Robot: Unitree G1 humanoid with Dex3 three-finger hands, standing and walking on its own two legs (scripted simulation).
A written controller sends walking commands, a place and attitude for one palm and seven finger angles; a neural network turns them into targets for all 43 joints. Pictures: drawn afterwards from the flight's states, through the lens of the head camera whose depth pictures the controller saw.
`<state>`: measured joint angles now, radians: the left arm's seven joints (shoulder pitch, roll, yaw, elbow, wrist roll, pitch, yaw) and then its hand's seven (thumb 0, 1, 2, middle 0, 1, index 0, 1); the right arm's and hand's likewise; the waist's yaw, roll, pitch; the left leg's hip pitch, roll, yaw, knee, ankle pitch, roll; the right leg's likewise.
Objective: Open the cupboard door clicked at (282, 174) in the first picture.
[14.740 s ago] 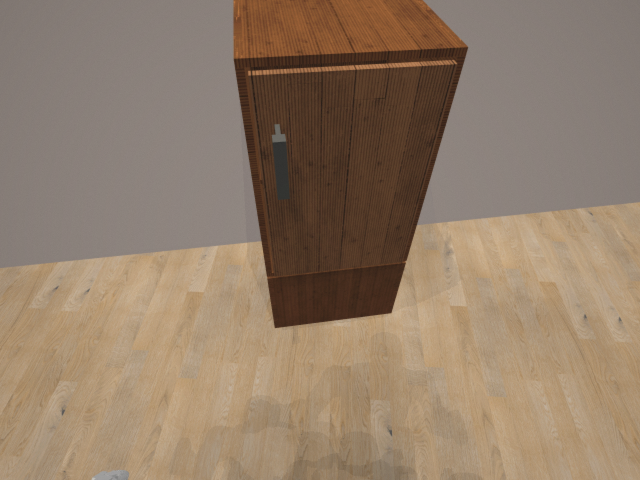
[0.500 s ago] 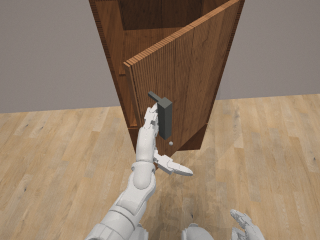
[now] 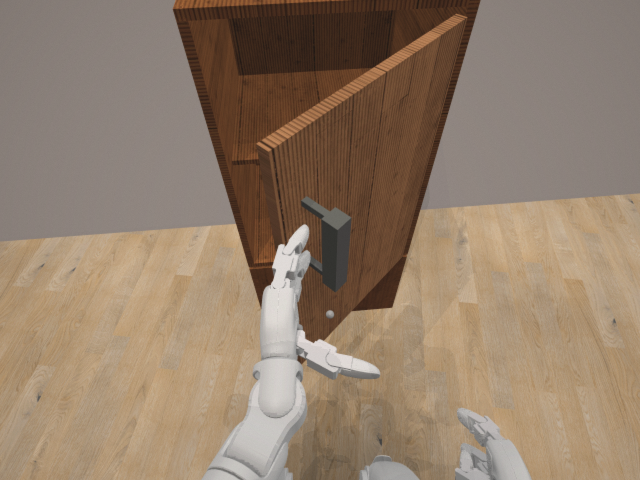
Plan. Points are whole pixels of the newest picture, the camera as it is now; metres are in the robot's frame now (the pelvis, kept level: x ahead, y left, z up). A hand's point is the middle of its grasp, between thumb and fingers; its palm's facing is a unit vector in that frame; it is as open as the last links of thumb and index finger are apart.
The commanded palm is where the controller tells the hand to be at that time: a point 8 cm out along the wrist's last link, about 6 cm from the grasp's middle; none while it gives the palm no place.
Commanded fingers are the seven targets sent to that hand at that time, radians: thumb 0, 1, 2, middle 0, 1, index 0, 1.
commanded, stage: slide the hand sideways off the handle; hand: left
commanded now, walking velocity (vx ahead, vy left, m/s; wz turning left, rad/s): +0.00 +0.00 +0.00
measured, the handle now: (323, 244) +0.40 +0.01 +0.06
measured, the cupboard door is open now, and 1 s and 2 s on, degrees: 43 43 43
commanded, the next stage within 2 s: draw the hand back to the body in 0.50 s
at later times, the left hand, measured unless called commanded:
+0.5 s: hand (289, 355) +0.25 +0.05 +0.05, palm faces +0.07 -1.00 +0.00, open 16.3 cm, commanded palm +0.22 +0.09 +0.05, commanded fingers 0.00 -0.50 0.30 -0.15 -0.30 -0.15 -0.30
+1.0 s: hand (222, 359) +0.23 +0.10 +0.11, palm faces +0.08 -1.00 -0.03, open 16.3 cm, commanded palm +0.19 +0.17 +0.12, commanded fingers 0.00 -0.47 0.31 -0.15 -0.30 -0.15 -0.30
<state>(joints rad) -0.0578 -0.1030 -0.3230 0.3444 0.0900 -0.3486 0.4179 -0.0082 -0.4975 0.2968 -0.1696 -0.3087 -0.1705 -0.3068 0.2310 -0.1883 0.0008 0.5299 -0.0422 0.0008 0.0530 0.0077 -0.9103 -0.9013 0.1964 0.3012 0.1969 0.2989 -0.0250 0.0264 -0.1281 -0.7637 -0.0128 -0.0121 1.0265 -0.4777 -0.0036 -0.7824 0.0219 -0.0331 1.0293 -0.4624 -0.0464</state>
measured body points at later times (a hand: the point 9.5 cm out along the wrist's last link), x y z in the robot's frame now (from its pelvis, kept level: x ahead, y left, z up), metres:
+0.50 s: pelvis +0.01 -0.02 +0.00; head +0.06 -0.04 +0.44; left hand +0.24 +0.10 +0.06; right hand +0.20 -0.23 -0.09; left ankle +0.02 +0.12 -0.67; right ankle +0.03 -0.09 -0.67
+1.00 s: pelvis +0.02 -0.01 +0.02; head +0.04 -0.03 +0.47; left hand +0.22 +0.16 +0.11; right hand +0.20 -0.23 -0.06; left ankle +0.02 +0.12 -0.67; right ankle +0.03 -0.09 -0.67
